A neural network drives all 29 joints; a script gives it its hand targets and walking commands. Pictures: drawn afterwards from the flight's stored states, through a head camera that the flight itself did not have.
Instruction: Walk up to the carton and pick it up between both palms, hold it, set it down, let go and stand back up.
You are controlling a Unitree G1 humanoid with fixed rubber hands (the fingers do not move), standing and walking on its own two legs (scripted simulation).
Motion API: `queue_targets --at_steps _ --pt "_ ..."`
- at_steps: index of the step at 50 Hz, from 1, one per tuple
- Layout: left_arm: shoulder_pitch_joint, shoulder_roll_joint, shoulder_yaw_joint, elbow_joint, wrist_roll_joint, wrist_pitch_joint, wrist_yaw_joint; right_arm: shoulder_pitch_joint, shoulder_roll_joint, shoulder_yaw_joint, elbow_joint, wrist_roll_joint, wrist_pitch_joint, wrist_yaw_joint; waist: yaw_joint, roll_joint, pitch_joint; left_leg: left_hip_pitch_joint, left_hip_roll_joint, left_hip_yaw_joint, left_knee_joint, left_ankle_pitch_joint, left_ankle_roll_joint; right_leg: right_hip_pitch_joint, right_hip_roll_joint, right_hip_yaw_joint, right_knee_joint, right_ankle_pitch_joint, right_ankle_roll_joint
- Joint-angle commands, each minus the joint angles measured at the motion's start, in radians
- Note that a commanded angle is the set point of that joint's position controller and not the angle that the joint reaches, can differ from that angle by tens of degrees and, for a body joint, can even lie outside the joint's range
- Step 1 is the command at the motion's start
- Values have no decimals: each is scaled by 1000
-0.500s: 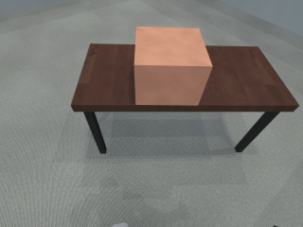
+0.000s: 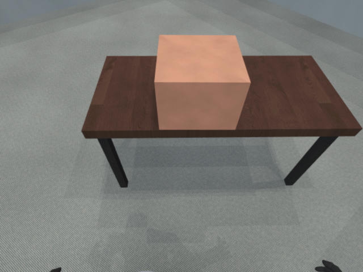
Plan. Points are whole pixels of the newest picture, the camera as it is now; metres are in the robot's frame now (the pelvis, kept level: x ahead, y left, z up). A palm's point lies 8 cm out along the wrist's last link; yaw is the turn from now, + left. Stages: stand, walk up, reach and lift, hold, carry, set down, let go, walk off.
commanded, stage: walk up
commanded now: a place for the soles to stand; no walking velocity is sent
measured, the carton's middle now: (197, 82) +0.77 -0.04 -0.07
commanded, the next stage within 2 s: none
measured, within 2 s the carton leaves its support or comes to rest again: neither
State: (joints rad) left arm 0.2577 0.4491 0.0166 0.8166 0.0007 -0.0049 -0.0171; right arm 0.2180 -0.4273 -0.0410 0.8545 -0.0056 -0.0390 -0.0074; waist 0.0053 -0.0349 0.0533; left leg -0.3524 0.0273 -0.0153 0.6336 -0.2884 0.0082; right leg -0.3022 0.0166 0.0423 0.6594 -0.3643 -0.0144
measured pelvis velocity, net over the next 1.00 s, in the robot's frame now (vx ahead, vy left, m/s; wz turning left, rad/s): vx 0.10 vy -0.05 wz -0.02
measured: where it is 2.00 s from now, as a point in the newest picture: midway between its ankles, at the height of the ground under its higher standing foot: (194, 251)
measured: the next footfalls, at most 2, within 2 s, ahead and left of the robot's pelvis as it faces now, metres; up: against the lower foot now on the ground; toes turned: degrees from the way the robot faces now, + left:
left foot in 1.12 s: +0.29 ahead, +0.08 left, +0.00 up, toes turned +3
right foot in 1.64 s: +0.34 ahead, -0.17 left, +0.00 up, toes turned +2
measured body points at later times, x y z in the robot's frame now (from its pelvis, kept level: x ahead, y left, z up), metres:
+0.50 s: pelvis +0.00 +0.00 +0.00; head +0.00 +0.01 +0.45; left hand +0.09 +0.33 -0.10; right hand +0.09 -0.33 -0.09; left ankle +0.02 +0.14 -0.72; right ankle -0.01 -0.12 -0.72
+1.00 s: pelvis +0.10 -0.05 +0.01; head +0.11 -0.05 +0.46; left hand +0.15 +0.28 -0.09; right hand +0.18 -0.38 -0.09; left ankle +0.18 +0.09 -0.68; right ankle +0.04 -0.15 -0.72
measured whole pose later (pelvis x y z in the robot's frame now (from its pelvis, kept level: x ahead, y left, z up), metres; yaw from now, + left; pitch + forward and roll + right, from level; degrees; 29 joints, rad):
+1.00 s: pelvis +0.10 -0.05 +0.01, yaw -1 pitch +0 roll +2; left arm 0.35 0.45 0.02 0.84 0.00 -0.05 -0.03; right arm 0.26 -0.43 -0.05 0.87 -0.01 -0.05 0.04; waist 0.01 -0.02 0.01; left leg -0.56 0.02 -0.01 0.87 -0.35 0.01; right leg -0.18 0.01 0.03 0.55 -0.37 -0.04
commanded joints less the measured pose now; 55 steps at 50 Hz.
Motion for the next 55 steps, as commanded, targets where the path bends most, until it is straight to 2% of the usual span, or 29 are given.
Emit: queue_targets --at_steps 1,10,11,20,21,22,23,24,25,26,27,29,30,31,32,33,34,35,36,37,38,40,42,44,48,51,53,54,55 --pt "-61 163 54 -16 13 -24 15 -40 -183 -27 -20 3 -20 -13 -5 31 -163 152 70 -73 -50 276 57 64 -127 96 -141 340 -63" --pt "-85 160 50 -3 15 -21 10 -63 -187 -24 -14 -1 -22 -8 -8 35 -130 137 81 -100 -95 150 58 20 -113 96 -181 160 -55" --pt "-81 155 50 -5 16 -23 10 -60 -186 -22 -8 -3 -22 -8 -7 56 -131 131 84 -107 -103 155 58 27 -109 97 -180 161 -54" --pt "-88 154 49 2 16 -23 6 -82 -186 -18 2 -5 -23 -2 -4 56 -100 105 75 -107 -128 84 52 18 -114 105 -208 113 -54" --pt "-31 222 87 -43 46 -33 -25 18 -265 -69 -7 -5 -38 13 0 1 -161 131 68 -137 -100 -342 99 -21 -95 158 -181 -294 -93" --pt "-20 225 95 -34 50 -32 -35 30 -285 -76 -3 -10 -41 18 -7 15 -102 119 77 -184 -114 -482 104 -112 -101 195 -182 -450 -100" --pt "-31 216 95 -41 53 -32 -40 46 -287 -83 0 -15 -43 20 -18 24 -50 139 90 -231 -168 -548 107 -204 -78 179 -169 -480 -84" --pt "-54 203 93 -52 54 -32 -46 86 -294 -88 8 -17 -43 22 -37 72 -14 186 122 -277 -234 -586 125 -299 -56 134 -119 -440 -61" --pt "-87 185 88 -63 54 -34 -48 144 -312 -97 23 -18 -47 21 -65 149 -13 287 197 -385 -321 -594 157 -387 -26 47 9 -319 -33" --pt "-100 174 83 -64 56 -37 -43 168 -337 -109 30 -18 -54 15 -78 215 -8 366 312 -517 -382 -544 213 -463 -24 -24 184 -159 -14" --pt "-123 184 81 -77 56 -43 -40 172 -350 -113 28 -14 -57 11 -77 177 5 420 352 -549 -367 -390 260 -504 -64 23 195 -152 -4" --pt "-118 185 80 -89 51 -56 -40 165 -335 -113 16 -3 -57 10 -63 130 -58 474 336 -452 -300 -130 254 -426 -82 22 94 -193 0" --pt "-98 180 80 -86 46 -61 -44 152 -325 -112 3 0 -54 12 -51 146 -85 429 312 -388 -271 -55 237 -328 -79 12 39 -219 1" --pt "-64 178 84 -67 43 -60 -50 109 -319 -108 -11 0 -50 17 -27 160 -70 298 275 -303 -258 -90 210 -197 -66 -15 -22 -171 -3" --pt "-1 180 93 -41 35 -55 -56 53 -311 -105 -30 -2 -42 22 7 173 -47 104 216 -221 -263 -243 170 -18 -35 -48 -90 -75 -7" --pt "101 182 107 3 32 -53 -54 -30 -290 -98 -56 -10 -30 25 72 172 -3 -138 152 -132 -202 -369 129 194 8 -79 -149 -4 -16" --pt "233 221 126 39 36 -57 -39 -101 -214 -74 -93 -11 -21 28 150 5 60 -319 44 -21 58 -386 74 297 -51 62 -305 -113 -22" --pt "309 307 145 47 47 -71 -25 -109 -123 -52 -127 -4 -20 24 174 -245 66 -502 -85 49 382 -306 13 335 -288 514 -507 -364 -77" --pt "234 336 149 16 41 -72 -14 -80 -171 -56 -109 -2 -19 14 137 -131 89 -533 -55 -58 431 -252 12 305 -373 639 -533 -401 -141" --pt "180 331 144 1 30 -70 -7 -44 -216 -64 -92 -3 -23 16 112 -55 80 -474 -33 -107 424 -194 23 266 -363 615 -522 -395 -139" --pt "138 305 131 -3 26 -78 -3 12 -216 -63 -69 4 -29 24 71 -23 73 -416 -20 -119 436 -115 19 239 -336 553 -493 -245 -111" --pt "85 237 112 -12 18 -89 2 99 -215 -68 -40 15 -32 35 8 -60 -20 -352 17 -63 393 -64 12 345 -245 330 -386 185 -77" --pt "130 207 108 -22 11 -88 8 73 -188 -64 -40 9 -30 38 26 -71 -95 -344 14 -17 370 -52 6 431 -216 236 -294 544 -85" --pt "174 196 100 -13 13 -84 10 14 -166 -56 -67 11 -28 37 52 -99 -80 -355 3 19 317 -45 2 428 -208 192 -272 697 -121" --pt "178 198 101 -21 13 -72 12 -88 -146 -48 -106 5 -29 39 71 -96 21 -378 16 43 166 -5 3 357 -216 175 -290 616 -152" --pt "128 212 97 -41 14 -68 4 -77 -135 -51 -103 4 -41 45 55 -119 5 -216 0 82 11 80 13 268 -208 129 -257 542 -159" --pt "81 201 89 -55 13 -62 -3 20 -131 -58 -68 6 -50 45 15 -105 -33 -38 -25 103 -96 130 18 205 -187 94 -190 514 -151" --pt "62 194 87 -64 7 -61 -5 106 -130 -67 -38 3 -54 39 -17 -71 -101 118 -61 144 -165 206 22 179 -155 52 -103 540 -137" --pt "71 168 80 -64 5 -60 -7 207 -154 -82 -11 1 -60 27 -65 -22 -180 288 -61 129 -228 206 39 147 -109 16 76 539 -106"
